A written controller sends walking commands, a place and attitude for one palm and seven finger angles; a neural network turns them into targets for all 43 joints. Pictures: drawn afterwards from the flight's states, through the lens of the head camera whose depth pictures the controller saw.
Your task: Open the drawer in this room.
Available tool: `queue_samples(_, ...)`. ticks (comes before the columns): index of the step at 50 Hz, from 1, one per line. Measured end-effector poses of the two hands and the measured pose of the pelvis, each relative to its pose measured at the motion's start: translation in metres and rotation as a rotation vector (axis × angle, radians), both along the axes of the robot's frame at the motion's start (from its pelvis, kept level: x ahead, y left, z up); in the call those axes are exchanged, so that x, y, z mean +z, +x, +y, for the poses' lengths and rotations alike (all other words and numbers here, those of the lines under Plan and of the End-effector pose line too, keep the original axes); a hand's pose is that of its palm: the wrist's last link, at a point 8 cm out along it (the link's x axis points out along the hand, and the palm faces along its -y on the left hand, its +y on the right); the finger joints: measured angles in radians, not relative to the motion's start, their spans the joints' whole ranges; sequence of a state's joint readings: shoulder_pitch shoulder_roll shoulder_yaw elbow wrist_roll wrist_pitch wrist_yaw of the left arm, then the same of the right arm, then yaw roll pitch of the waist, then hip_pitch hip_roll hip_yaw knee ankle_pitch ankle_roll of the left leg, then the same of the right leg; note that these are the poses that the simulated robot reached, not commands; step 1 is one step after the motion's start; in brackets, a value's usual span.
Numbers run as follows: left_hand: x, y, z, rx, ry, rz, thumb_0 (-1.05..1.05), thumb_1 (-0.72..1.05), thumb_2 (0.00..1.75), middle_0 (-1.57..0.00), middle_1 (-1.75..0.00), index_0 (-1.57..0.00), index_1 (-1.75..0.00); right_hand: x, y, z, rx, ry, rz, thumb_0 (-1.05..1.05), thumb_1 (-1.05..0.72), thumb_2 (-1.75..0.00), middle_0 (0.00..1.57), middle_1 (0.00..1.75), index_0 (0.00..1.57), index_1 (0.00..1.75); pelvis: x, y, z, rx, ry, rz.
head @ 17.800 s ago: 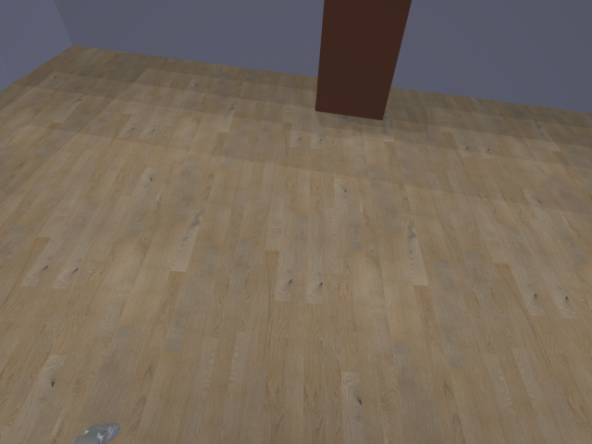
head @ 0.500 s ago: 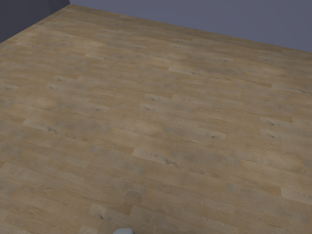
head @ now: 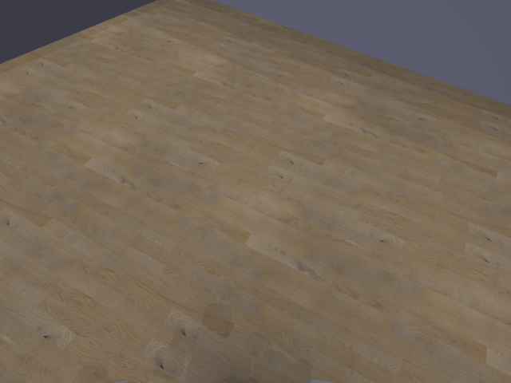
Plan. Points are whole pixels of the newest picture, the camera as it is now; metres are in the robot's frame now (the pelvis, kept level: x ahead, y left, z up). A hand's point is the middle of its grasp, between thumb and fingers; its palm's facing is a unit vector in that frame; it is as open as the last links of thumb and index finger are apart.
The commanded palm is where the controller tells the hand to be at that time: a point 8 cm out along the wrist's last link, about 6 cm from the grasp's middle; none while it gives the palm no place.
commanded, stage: turn or walk to find it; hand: left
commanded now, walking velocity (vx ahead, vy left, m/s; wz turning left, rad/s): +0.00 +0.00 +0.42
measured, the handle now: out of the picture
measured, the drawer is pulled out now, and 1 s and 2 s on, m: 0.00 0.00 0.00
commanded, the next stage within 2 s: none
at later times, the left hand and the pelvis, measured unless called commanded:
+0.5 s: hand out of the picture -0.03 +0.16 -0.16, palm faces +0.27 -0.93 -0.25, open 7.3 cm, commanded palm none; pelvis -0.02 -0.03 +0.00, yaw +14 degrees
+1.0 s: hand out of the picture -0.05 +0.22 -0.16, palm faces +0.45 -0.86 -0.25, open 7.3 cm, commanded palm none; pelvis -0.04 -0.01 +0.00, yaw +26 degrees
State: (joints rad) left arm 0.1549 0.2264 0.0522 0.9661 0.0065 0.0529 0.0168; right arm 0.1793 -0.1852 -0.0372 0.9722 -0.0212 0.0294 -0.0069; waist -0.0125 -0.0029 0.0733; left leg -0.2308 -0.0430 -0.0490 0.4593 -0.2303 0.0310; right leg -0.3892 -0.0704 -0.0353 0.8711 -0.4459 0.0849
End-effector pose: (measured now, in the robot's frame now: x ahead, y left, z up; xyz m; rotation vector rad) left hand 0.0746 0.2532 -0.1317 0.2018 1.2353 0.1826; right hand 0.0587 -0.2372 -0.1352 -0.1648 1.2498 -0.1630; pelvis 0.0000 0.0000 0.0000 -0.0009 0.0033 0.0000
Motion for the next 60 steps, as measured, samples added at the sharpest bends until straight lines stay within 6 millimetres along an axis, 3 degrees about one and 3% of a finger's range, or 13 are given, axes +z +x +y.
queue_samples(4, 0.006, 0.009, -0.019, 0.001, 0.02, -0.058, 0.0, 0.91, 0.9, -0.2, -0.3, -0.2, -0.3, -0.016, -0.015, -0.017, 0.001, 0.026, 0.045, 0.0, -0.9, -0.89, 0.2, 0.3, 0.2, 0.3, -0.006, -0.004, -0.016, 0.033, 0.019, 0.006)
queue_samples(7, 0.011, 0.003, -0.034, 0.01, 0.039, -0.091, 0.0, 0.91, 0.9, -0.2, -0.3, -0.2, -0.3, -0.028, -0.021, -0.032, 0.005, 0.042, 0.071, 0.0, -0.9, -0.89, 0.2, 0.3, 0.2, 0.3, -0.009, -0.008, -0.028, 0.064, 0.016, -0.002)
queue_samples(12, 0.021, -0.027, -0.048, 0.075, 0.043, -0.075, 0.0, 0.91, 0.9, -0.21, -0.3, -0.21, -0.3, -0.024, -0.02, -0.048, 0.047, 0.045, 0.104, 0.0, -0.91, -0.89, 0.2, 0.3, 0.2, 0.3, -0.001, -0.012, -0.04, 0.12, 0.041, -0.014)
queue_samples(19, 0.016, -0.074, -0.057, 0.175, 0.022, -0.011, 0.0, 0.91, 0.9, -0.21, -0.3, -0.21, -0.3, -0.018, -0.009, -0.055, 0.126, 0.022, 0.137, 0.0, -0.91, -0.9, 0.2, 0.3, 0.2, 0.3, 0.002, -0.015, -0.045, 0.194, 0.042, -0.006)
queue_samples(25, 0.004, -0.125, -0.049, 0.271, -0.007, 0.063, 0.0, 0.91, 0.9, -0.21, -0.3, -0.21, -0.3, -0.011, 0.021, -0.036, 0.23, -0.011, 0.119, 0.0, -0.91, -0.9, 0.2, 0.3, 0.19, 0.3, 0.0, -0.021, -0.034, 0.25, 0.031, 0.004)
queue_samples(31, -0.023, -0.179, -0.023, 0.379, -0.044, 0.132, 0.0, 0.91, 0.9, -0.21, -0.3, -0.21, -0.3, -0.003, 0.066, 0.01, 0.35, -0.047, -0.011, 0.0, -0.91, -0.9, 0.2, 0.3, 0.2, 0.3, -0.013, -0.031, -0.009, 0.312, 0.001, 0.002)
queue_samples(34, -0.027, -0.194, -0.012, 0.412, -0.048, 0.167, 0.0, 0.91, 0.9, -0.21, -0.3, -0.21, -0.3, 0.007, 0.077, 0.032, 0.391, -0.049, -0.062, 0.0, -0.91, -0.9, 0.2, 0.3, 0.2, 0.3, -0.011, -0.035, -0.001, 0.324, 0.001, -0.007)
queue_samples(40, -0.013, -0.188, 0.006, 0.445, -0.044, 0.102, 0.0, 0.91, 0.9, -0.2, -0.3, -0.2, -0.3, 0.018, 0.077, 0.055, 0.442, -0.045, -0.073, 0.0, -0.9, -0.89, 0.2, 0.3, 0.2, 0.3, 0.002, -0.039, 0.008, 0.379, -0.025, -0.01)
queue_samples(45, -0.005, -0.172, 0.011, 0.449, -0.021, 0.033, 0.0, 0.91, 0.9, -0.2, -0.3, -0.2, -0.3, 0.014, 0.069, 0.058, 0.455, -0.021, -0.049, 0.0, -0.9, -0.89, 0.2, 0.3, 0.2, 0.3, 0.003, -0.041, 0.006, 0.411, -0.017, -0.007)
queue_samples(49, 0.0, -0.154, 0.008, 0.444, -0.001, -0.012, 0.0, 0.91, 0.9, -0.2, -0.3, -0.2, -0.3, 0.005, 0.058, 0.047, 0.449, -0.006, -0.011, 0.0, -0.9, -0.89, 0.2, 0.3, 0.2, 0.3, 0.002, -0.041, -0.003, 0.441, -0.006, -0.004)
queue_samples(55, 0.009, -0.131, -0.013, 0.441, 0.043, -0.085, 0.0, 0.91, 0.9, -0.2, -0.3, -0.2, -0.3, -0.019, 0.046, 0.013, 0.444, 0.016, 0.065, 0.0, -0.9, -0.89, 0.2, 0.3, 0.2, 0.3, -0.007, -0.036, -0.027, 0.489, 0.023, 0.01)
queue_samples(60, 0.019, -0.143, -0.042, 0.479, 0.066, -0.1, 0.0, 0.91, 0.9, -0.2, -0.3, -0.21, -0.3, -0.027, 0.05, -0.009, 0.469, 0.021, 0.11, 0.0, -0.9, -0.89, 0.2, 0.3, 0.2, 0.3, -0.005, -0.034, -0.045, 0.548, 0.035, -0.004)
